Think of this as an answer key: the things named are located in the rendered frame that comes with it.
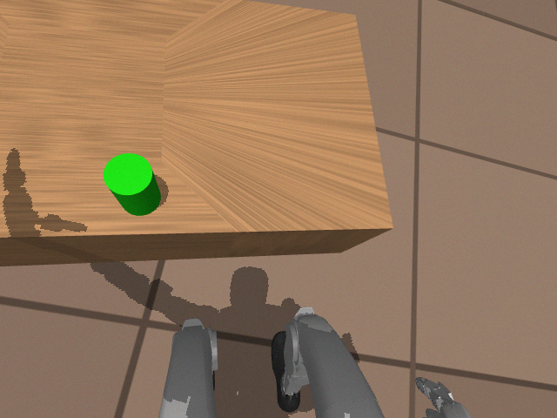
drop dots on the right robot hand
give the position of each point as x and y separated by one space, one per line
442 399

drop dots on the right robot foot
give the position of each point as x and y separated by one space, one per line
286 402

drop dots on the can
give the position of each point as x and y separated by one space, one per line
132 181

